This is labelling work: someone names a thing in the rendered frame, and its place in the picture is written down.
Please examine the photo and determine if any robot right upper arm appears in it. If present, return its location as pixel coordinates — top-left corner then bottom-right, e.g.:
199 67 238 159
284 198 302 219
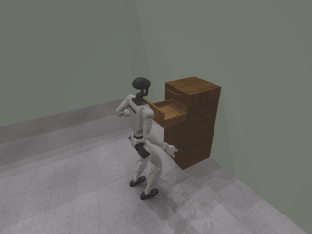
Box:
141 106 154 140

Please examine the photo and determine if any left robot foot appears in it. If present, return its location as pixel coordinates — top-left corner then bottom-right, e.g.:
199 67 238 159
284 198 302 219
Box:
129 176 146 187

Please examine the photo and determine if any left robot shin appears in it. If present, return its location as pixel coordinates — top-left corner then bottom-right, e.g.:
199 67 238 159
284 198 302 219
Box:
133 156 148 182

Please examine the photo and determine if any robot left upper arm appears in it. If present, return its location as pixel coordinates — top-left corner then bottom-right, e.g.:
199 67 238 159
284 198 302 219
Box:
116 94 135 117

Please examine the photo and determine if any left robot forearm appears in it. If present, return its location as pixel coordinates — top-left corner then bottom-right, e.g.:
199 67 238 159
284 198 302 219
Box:
124 109 130 117

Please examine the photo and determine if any right robot hand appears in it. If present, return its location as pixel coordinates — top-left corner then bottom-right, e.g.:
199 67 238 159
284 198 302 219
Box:
166 145 178 158

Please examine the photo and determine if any right robot forearm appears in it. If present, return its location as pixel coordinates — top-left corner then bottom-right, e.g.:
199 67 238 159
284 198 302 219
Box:
146 134 169 151

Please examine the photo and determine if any drawer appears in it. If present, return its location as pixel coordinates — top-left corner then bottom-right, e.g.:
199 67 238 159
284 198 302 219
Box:
144 98 187 128

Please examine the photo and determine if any cabinet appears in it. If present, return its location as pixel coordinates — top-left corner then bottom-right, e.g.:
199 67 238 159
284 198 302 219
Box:
164 76 221 170

